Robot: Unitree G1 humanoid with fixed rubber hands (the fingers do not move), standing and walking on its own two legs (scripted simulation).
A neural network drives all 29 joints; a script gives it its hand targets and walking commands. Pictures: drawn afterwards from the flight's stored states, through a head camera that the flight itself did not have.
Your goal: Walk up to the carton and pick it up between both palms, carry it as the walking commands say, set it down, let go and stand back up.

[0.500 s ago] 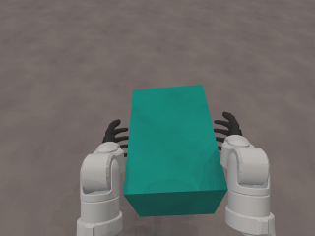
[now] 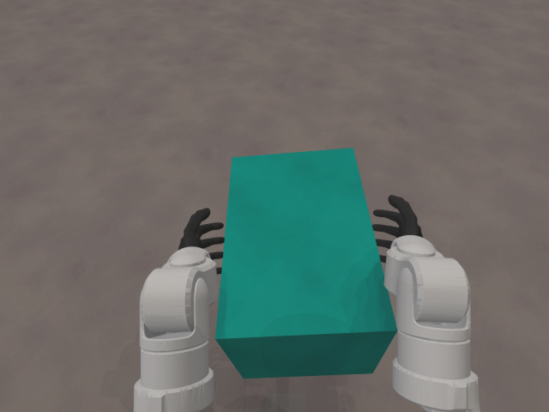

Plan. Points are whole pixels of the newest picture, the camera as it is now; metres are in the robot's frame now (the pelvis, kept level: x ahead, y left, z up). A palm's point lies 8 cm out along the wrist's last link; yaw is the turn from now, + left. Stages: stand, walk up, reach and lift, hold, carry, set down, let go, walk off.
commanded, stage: carry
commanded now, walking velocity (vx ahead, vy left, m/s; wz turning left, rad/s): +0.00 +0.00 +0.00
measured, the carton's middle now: (299, 260) +0.34 -0.01 +0.02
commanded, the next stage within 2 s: none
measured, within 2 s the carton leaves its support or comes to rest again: neither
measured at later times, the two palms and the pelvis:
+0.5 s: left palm (195, 261) +0.29 +0.13 +0.11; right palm (408, 249) +0.29 -0.14 +0.12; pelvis +0.00 +0.00 +0.00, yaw +0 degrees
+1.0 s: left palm (198, 261) +0.29 +0.13 +0.10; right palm (406, 250) +0.30 -0.14 +0.11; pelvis +0.00 +0.00 +0.00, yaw +0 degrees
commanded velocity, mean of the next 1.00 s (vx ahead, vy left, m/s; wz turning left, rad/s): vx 0.00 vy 0.00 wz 0.00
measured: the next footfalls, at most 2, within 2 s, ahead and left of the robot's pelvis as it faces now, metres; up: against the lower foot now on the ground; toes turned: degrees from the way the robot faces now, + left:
none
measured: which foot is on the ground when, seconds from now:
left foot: down 0.00-1.00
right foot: down 0.00-1.00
